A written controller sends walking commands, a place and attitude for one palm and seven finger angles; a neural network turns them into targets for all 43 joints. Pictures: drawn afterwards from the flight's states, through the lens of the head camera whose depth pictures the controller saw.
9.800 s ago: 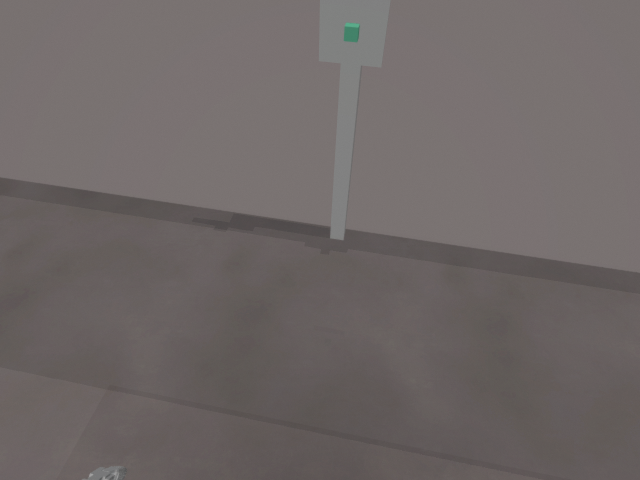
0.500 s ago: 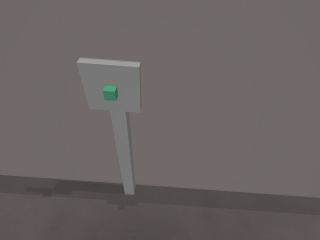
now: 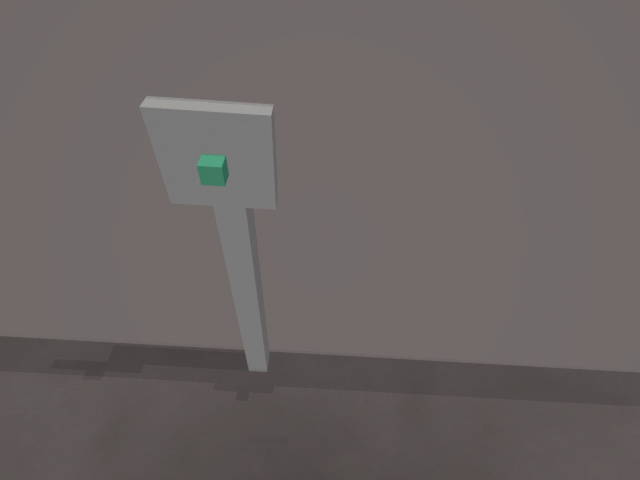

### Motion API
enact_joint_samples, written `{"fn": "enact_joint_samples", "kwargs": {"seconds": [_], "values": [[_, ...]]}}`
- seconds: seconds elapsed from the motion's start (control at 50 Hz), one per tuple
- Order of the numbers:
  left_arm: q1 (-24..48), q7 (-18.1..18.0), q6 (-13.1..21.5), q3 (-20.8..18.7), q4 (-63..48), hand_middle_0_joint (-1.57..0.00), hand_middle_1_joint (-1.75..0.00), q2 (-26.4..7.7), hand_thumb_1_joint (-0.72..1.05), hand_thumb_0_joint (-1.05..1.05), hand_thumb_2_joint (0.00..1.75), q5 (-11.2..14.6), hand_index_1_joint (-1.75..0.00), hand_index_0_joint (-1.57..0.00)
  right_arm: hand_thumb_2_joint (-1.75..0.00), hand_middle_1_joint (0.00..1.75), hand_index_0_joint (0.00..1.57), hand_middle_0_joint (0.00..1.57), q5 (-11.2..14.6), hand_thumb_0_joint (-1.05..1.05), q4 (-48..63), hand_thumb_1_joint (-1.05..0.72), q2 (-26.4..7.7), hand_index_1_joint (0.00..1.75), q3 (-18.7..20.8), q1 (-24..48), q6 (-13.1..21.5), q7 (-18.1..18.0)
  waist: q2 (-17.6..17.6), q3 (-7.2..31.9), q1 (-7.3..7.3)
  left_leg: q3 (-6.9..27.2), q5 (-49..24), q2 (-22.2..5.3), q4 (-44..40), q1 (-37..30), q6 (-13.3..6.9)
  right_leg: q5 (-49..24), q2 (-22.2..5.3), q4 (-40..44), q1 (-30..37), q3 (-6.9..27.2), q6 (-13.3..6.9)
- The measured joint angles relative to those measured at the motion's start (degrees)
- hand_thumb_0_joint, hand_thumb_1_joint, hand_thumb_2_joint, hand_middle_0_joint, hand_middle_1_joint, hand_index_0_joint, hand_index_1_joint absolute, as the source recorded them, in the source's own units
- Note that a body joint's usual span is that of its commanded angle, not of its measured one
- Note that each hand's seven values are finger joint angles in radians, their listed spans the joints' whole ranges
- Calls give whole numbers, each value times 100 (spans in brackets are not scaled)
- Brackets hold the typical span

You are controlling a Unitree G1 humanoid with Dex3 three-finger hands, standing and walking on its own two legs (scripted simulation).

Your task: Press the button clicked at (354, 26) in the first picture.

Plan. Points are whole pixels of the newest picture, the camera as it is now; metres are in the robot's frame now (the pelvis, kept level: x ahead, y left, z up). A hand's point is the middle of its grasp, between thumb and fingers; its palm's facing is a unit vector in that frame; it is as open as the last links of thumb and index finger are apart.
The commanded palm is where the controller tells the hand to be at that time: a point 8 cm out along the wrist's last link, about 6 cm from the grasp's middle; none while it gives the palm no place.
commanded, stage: come to a stop and stand still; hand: left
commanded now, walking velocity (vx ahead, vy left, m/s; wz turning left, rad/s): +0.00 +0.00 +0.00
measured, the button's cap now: (213, 168) +0.52 +0.20 +0.10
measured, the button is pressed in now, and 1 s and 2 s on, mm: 0 0 0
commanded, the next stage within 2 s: look again from close up in 0.42 s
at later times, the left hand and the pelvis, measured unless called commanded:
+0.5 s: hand out of the picture +0.04 +0.24 -0.14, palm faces +0.00 -0.94 -0.34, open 7.4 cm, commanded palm none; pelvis -0.03 -0.01 +0.01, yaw +0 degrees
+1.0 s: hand out of the picture +0.03 +0.19 -0.16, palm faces -0.02 -0.97 -0.25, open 7.4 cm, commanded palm none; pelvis -0.01 -0.02 +0.01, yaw +0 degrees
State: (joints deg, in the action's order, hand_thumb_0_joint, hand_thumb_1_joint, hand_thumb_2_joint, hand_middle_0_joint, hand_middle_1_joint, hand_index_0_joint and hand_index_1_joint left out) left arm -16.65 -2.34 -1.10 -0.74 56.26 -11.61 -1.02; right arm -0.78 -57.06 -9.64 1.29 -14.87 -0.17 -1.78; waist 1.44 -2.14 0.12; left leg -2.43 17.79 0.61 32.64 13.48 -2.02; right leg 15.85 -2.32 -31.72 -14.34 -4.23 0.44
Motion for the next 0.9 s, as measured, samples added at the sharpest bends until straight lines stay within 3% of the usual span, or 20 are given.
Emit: {"fn": "enact_joint_samples", "kwargs": {"seconds": [0.24, 0.48, 0.62, 0.9], "values": [[430, 150, 55, -43, -199, -20, -30, -510, 91, 0, 90, 1, -30, -20, -90, 30, 20, 20, -46, 1, 246, -91, -525, 30, 30, 180, 15, 147, -182, 276, -24, 5, -249, 15, -137, 15, -29, -286, -6, 200, 20, -8, 2], [506, 225, 96, 41, 131, -20, -30, -706, 91, 0, 90, 7, -30, -20, -90, 30, 20, 20, -35, 1, -95, -91, -928, 30, -5, 311, 21, 215, -192, 242, -20, 6, -596, 35, -663, -139, 26, -542, -4, 576, 105, -11, -38], [452, 223, 113, 117, 418, -20, -30, -633, 91, 0, 90, 31, -30, -20, -90, 30, 20, 20, -6, 1, -397, -91, -916, 30, -63, 328, 24, 216, -166, 157, -15, 13, -635, -22, -807, -249, 83, -587, 62, 735, 215, -18, -81], [495, 180, 148, 189, 632, -20, -30, -346, 91, 0, 90, 46, -30, -20, -90, 30, 20, 20, 19, 1, -730, -91, -571, 30, -146, 435, 24, 193, -100, 61, -16, 24, -628, -90, -956, -409, 143, -607, 140, 935, 393, -29, -119]]}}
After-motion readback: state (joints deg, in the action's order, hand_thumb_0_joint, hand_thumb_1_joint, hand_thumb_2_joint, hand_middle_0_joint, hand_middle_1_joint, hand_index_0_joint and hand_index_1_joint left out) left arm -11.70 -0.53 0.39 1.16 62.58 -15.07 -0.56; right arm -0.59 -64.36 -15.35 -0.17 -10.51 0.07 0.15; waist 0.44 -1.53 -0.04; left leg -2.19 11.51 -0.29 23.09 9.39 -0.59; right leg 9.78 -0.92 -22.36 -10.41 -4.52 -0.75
